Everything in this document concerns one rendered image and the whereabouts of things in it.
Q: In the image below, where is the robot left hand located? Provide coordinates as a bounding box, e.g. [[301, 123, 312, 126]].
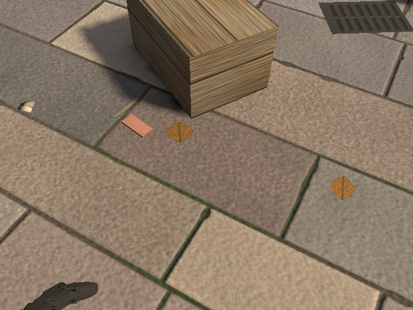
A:
[[21, 282, 98, 310]]

